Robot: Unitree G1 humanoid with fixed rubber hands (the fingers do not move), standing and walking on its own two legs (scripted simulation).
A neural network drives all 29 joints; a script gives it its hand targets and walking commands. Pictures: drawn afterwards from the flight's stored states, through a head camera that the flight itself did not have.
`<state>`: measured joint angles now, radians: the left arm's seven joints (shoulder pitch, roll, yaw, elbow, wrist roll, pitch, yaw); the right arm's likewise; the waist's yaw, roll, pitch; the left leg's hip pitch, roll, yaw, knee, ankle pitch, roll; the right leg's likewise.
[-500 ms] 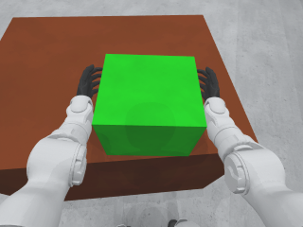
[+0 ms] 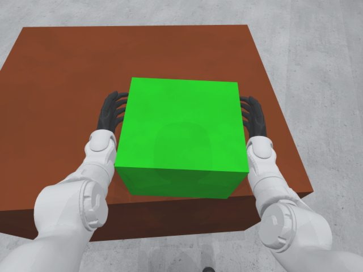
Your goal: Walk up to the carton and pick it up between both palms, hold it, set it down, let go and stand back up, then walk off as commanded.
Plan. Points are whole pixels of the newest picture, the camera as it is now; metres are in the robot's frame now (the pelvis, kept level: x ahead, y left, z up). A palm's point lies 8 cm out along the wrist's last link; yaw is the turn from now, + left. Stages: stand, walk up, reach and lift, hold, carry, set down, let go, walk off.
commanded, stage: reach and lift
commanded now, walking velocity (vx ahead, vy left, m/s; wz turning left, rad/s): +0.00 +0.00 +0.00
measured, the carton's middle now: (181, 141) +0.41 -0.02 -0.01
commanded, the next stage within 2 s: none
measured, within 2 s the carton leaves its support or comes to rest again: leaves its support in 1.78 s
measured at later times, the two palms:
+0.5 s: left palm (108, 125) +0.44 +0.15 +0.03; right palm (254, 132) +0.39 -0.19 +0.03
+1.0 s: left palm (108, 126) +0.44 +0.15 +0.04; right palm (255, 133) +0.39 -0.19 +0.03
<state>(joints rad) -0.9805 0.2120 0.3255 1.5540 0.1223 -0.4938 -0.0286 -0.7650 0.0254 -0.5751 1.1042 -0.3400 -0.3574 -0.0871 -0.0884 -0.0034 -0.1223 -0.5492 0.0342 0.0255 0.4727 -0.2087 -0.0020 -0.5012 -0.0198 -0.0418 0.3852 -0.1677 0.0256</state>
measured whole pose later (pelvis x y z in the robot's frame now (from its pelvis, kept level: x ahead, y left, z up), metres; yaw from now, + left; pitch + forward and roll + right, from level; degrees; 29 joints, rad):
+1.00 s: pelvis +0.01 +0.00 +0.00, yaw +0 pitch +17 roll -1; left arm -0.93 0.18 0.28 1.49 0.14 -0.52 -0.01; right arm -0.71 0.01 -0.52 1.17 -0.28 -0.51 -0.13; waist -0.06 -0.01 -0.13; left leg -0.51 0.04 0.03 0.40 -0.18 -0.01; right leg -0.46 -0.01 -0.04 0.29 -0.13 0.02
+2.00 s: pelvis +0.00 +0.00 +0.00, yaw +2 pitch +14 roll -2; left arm -0.86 0.19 -0.09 1.31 -0.19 -0.26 0.08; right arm -0.67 -0.12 -0.05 1.02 0.15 -0.21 -0.19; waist -0.06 0.05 -0.25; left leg -0.51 0.03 -0.01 0.47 -0.20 0.00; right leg -0.45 -0.02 -0.07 0.36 -0.16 0.02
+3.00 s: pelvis -0.01 -0.01 +0.01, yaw +3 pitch -3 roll -1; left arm -0.52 0.03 0.23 0.32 0.12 0.45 0.03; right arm -0.56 -0.13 -0.04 0.57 0.18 0.20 -0.15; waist -0.08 -0.04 -0.04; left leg -0.12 0.02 -0.02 0.32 -0.15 -0.02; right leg -0.07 -0.02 -0.09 0.25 -0.14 0.01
